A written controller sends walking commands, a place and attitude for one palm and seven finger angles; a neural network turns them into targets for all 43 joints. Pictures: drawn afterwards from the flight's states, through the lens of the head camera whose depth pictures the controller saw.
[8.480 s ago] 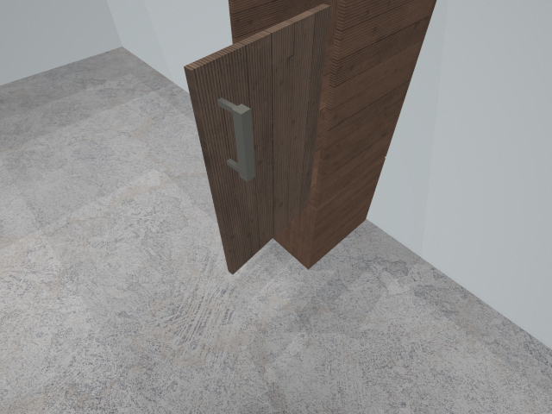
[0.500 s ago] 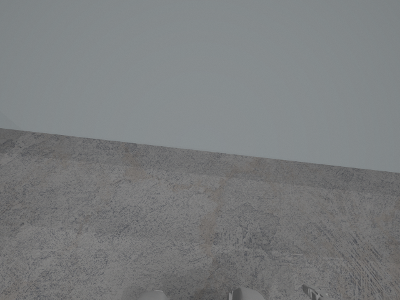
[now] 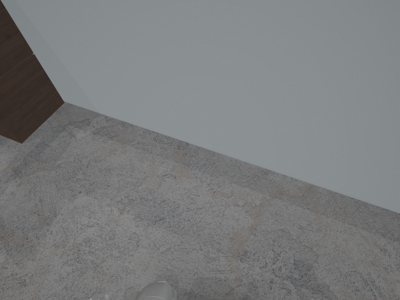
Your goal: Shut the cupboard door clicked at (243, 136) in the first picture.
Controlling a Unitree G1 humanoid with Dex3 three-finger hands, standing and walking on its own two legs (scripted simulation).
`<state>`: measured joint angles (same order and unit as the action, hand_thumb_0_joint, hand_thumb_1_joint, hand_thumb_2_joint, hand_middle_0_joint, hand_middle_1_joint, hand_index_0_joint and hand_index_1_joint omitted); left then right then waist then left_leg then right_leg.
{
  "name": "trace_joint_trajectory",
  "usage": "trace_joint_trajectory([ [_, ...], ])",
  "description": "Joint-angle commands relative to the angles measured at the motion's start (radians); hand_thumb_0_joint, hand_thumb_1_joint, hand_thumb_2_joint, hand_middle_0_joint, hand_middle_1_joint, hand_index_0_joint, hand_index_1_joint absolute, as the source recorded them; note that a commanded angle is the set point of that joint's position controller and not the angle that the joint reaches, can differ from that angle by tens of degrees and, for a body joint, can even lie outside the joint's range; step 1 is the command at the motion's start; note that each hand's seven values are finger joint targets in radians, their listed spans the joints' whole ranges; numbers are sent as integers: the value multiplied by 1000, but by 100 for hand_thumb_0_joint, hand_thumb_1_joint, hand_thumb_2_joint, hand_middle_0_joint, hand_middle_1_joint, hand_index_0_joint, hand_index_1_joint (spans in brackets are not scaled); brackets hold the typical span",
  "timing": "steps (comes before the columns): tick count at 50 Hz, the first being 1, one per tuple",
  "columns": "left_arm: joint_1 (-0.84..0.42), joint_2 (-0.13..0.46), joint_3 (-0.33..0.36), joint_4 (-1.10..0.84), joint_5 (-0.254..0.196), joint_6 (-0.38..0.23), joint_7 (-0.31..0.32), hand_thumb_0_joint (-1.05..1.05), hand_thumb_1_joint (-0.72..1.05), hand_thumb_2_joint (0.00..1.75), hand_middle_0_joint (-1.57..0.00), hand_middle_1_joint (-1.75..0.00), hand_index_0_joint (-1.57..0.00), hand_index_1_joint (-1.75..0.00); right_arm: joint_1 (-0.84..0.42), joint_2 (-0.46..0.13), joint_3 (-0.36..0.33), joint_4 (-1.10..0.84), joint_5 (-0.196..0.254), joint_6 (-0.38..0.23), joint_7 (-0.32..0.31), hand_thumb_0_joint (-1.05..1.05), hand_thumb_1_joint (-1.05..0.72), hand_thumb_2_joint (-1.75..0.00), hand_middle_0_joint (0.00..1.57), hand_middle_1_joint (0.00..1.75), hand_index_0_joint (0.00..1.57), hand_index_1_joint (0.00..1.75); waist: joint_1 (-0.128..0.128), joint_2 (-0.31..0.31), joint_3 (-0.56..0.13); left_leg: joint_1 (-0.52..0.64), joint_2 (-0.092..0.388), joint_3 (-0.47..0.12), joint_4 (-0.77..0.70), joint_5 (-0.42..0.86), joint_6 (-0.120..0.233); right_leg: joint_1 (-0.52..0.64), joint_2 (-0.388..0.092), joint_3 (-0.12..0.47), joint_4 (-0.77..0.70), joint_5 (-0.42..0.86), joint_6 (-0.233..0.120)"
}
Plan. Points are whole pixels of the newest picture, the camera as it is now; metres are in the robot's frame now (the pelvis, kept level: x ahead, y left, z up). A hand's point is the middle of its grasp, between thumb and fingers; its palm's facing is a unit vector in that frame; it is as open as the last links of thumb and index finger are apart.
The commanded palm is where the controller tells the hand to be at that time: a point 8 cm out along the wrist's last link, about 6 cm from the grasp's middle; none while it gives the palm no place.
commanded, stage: walk to a spot facing it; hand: left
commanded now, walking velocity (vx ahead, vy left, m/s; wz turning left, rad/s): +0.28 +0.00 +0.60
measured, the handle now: out of the picture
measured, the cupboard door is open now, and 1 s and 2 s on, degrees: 96 96 96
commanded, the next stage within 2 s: turn to face it in 1.82 s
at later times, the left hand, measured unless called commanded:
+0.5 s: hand (98, 261) +0.21 +0.25 -0.15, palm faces +0.20 -0.96 -0.21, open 7.4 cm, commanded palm none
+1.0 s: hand (103, 292) +0.15 +0.24 -0.20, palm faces +0.56 -0.81 -0.19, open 7.3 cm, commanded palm none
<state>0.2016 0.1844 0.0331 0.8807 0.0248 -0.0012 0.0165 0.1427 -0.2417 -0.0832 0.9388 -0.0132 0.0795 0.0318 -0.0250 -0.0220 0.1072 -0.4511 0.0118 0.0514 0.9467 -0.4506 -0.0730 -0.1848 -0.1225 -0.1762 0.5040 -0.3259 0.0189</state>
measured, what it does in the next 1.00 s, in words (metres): walks ahead, turning left: left foot, then right foot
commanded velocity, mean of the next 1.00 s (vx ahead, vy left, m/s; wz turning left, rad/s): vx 0.34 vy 0.00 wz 0.47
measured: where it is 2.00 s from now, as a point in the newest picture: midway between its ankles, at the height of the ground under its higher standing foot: (138, 189)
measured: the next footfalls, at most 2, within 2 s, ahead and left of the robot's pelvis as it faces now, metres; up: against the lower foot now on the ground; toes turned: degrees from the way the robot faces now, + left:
left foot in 0.12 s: +0.05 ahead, +0.12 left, +0.00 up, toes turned +11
right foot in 0.56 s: +0.30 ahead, -0.09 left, +0.00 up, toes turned +11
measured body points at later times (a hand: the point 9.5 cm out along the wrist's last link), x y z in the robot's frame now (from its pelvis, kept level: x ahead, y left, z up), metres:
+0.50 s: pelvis +0.12 +0.02 +0.00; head +0.17 +0.04 +0.45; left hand +0.20 +0.30 -0.13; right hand +0.17 -0.22 -0.15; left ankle +0.01 +0.12 -0.74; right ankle +0.24 -0.11 -0.71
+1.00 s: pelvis +0.31 +0.10 -0.02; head +0.33 +0.15 +0.42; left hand +0.12 +0.28 -0.18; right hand +0.58 -0.02 -0.13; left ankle +0.34 +0.20 -0.74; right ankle +0.26 -0.10 -0.72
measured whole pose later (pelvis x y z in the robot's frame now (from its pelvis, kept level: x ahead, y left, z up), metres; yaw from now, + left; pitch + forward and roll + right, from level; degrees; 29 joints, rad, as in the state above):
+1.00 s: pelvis +0.31 +0.10 -0.02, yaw +31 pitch +1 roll -1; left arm 0.40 0.23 0.06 1.08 0.02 -0.04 -0.01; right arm 0.02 -0.22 -0.06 0.90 -0.03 -0.04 0.04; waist 0.04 -0.04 0.08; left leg -0.45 0.02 0.15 0.65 -0.21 0.09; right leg -0.11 -0.19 -0.26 0.72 -0.48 0.08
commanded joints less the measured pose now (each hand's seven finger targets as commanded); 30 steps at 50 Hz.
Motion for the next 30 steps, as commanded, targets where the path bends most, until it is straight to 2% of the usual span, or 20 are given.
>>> trace_joint_trajectory([
  [1, 115, 243, 75, -11, 7, -26, 3, 0, 90, 90, -20, -30, -20, -30, -130, -32, 8, -126, 1, -50, 15, 0, -90, -90, 20, 30, 20, 30, 87, -197, -134, -11, 3, 63, -217, -17, 25, 187, -263, 140, -121, 419, -112],
  [3, 102, 252, 82, -3, 2, -28, -8, 0, 90, 90, -20, -30, -20, -30, -92, -42, 10, -117, -3, -63, 12, 0, -90, -90, 20, 30, 20, 30, 60, -169, -135, 106, -15, 102, -346, 51, 40, 126, -255, 99, -78, 346, -84],
  [4, 77, 251, 85, -4, -4, -29, -13, 0, 90, 90, -20, -30, -20, -30, -28, -62, 5, -100, -7, -72, 8, 0, -90, -90, 20, 30, 20, 30, 17, -128, -154, 231, -27, 111, -447, 117, 55, 58, -236, 49, 10, 340, -55],
  [5, 51, 227, 81, -17, -12, -28, -22, 0, 90, 90, -20, -30, -20, -30, 81, -127, -13, -73, -10, -81, 1, 0, -90, -90, 20, 30, 20, 30, -47, 7, -203, 464, 34, 6, -530, 165, 106, -116, -191, -16, 231, 310, 0],
  [6, 4, 147, 61, -72, -17, -29, -37, 0, 90, 90, -20, -30, -20, -30, 207, -253, -49, -56, -23, -87, -7, 0, -90, -90, 20, 30, 20, 30, -113, 342, -238, 656, 340, -454, -585, 274, 251, -462, -18, -63, 549, -217, 77],
  [7, -123, 154, 50, -125, -5, -22, -33, 0, 90, 90, -20, -30, -20, -30, 297, -287, -52, -20, -17, -86, -20, 0, -90, -90, 20, 30, 20, 30, -153, 267, -220, 634, 434, -569, -632, 317, 338, -588, -9, 83, 687, -306, 59],
  [8, -186, 146, 53, -131, -6, -22, -25, 0, 90, 90, -20, -30, -20, -30, 280, -266, -48, -22, -15, -90, -34, 0, -90, -90, 20, 30, 20, 30, -138, 179, -173, 530, 406, -556, -650, 231, 333, -600, -26, 147, 737, -238, 53],
  [9, -179, 138, 57, -112, -6, -20, -29, 0, 90, 90, -20, -30, -20, -30, 210, -232, -39, -41, -14, -96, -41, 0, -90, -90, 20, 30, 20, 30, -94, 174, -95, 421, 360, -501, -687, 152, 305, -593, -44, 180, 736, -154, 53],
  [10, -142, 140, 59, -87, -2, -17, -39, 0, 90, 90, -20, -30, -20, -30, 149, -193, -25, -53, -15, -105, -42, 0, -90, -90, 20, 30, 20, 30, -51, 169, -56, 361, 307, -428, -707, 162, 271, -558, -45, 190, 712, -73, 55],
  [11, -100, 143, 59, -61, 1, -15, -47, 0, 90, 90, -20, -30, -20, -30, 115, -169, -16, -55, -13, -115, -42, 0, -90, -90, 20, 30, 20, 30, -21, 172, -64, 352, 270, -353, -708, 207, 242, -524, -40, 182, 691, -16, 57],
  [14, -70, 136, 54, -43, -1, -11, -51, 0, 90, 90, -20, -30, -20, -30, 131, -164, -9, -38, -6, -131, -42, 0, -90, -90, 20, 30, 20, 30, -1, 129, -108, 382, 230, -270, -694, 383, 245, -482, -21, 171, 587, 38, 71],
  [18, -143, 127, 45, -71, -3, -14, -55, 0, 90, 90, -20, -30, -20, -30, 165, -166, -13, -12, -7, -133, -37, 0, -90, -90, 20, 30, 20, 30, -14, 109, -82, 382, 211, -260, -711, 379, 252, -463, -5, 149, 407, 87, 81],
  [23, -197, 129, 45, -99, -6, -25, -60, 0, 90, 90, -20, -30, -20, -30, 168, -165, -20, 10, -12, -130, -35, 0, -90, -90, 20, 30, 20, 30, -18, 149, -64, 322, 198, -257, -662, 395, 234, -305, 48, 101, 182, 114, 76],
  [24, -177, 132, 46, -94, -6, -29, -60, 0, 90, 90, -20, -30, -20, -30, 158, -166, -21, 11, -13, -128, -37, 0, -90, -90, 20, 30, 20, 30, -5, 161, -67, 290, 195, -262, -637, 395, 227, -230, 63, 94, 142, 113, 70],
  [25, -120, 139, 53, -79, -6, -32, -58, 0, 90, 90, -20, -30, -20, -30, 137, -164, -20, 11, -13, -125, -38, 0, -90, -90, 20, 30, 20, 30, 25, 149, -78, 239, 182, -255, -593, 379, 212, -116, 78, 85, 93, 128, 63],
  [26, -21, 161, 63, -49, -4, -41, -53, 0, 90, 90, -20, -30, -20, -30, 119, -149, -19, 8, -9, -125, -36, 0, -90, -90, 20, 30, 20, 30, 74, 93, -105, 146, 138, -236, -481, 350, 183, 70, 81, 97, 13, 149, 50],
  [27, 142, 228, 83, -4, 2, -55, -43, 0, 90, 90, -20, -30, -20, -30, 110, -107, -12, -3, 1, -132, -30, 0, -90, -90, 20, 30, 20, 30, 147, -57, -185, -34, 64, -165, -247, 267, 138, 360, -53, 237, -56, 83, 6],
  [28, 273, 335, 109, 25, 8, -59, -31, 0, 90, 90, -20, -30, -20, -30, 137, -35, 2, -36, 10, -135, -31, 0, -90, -90, 20, 30, 20, 30, 180, -361, -297, -210, -69, -40, 97, -157, 82, 515, -374, 590, -186, 25, -93],
  [29, 260, 321, 97, 20, -5, -50, -23, 0, 90, 90, -20, -30, -20, -30, 83, -66, -2, -57, 0, -133, -23, 0, -90, -90, 20, 30, 20, 30, 173, -255, -228, -277, -3, -80, 254, -176, 87, 407, -416, 641, -261, -89, -146],
  [30, 186, 262, 87, 10, 0, -56, -16, 0, 90, 90, -20, -30, -20, -30, 43, -70, -8, -53, -7, -131, -21, 0, -90, -90, 20, 30, 20, 30, 139, -264, -163, -299, 43, -105, 353, -62, 87, 278, -379, 630, -278, -157, -135],
])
